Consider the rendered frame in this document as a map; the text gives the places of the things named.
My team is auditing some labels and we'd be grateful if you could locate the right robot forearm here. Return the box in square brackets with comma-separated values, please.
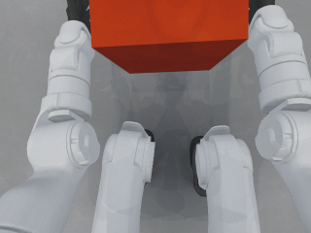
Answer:
[247, 5, 311, 115]

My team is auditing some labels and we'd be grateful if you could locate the robot left hand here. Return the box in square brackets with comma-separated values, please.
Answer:
[66, 0, 91, 35]

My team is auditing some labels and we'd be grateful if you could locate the left robot upper arm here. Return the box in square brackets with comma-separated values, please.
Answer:
[0, 119, 100, 233]

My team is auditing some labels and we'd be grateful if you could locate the robot right hand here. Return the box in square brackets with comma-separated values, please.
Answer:
[248, 0, 275, 25]

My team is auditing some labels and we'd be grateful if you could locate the left robot shin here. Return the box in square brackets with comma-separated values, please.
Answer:
[101, 121, 148, 168]

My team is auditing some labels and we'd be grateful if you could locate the left robot forearm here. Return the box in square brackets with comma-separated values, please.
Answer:
[26, 20, 95, 160]

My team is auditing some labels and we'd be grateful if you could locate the right robot upper arm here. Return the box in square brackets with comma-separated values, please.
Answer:
[255, 110, 311, 233]

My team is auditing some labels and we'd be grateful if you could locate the robot right foot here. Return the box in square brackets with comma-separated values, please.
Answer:
[190, 136, 207, 197]

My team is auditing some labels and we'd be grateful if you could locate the carton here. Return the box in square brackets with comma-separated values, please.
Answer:
[88, 0, 249, 74]

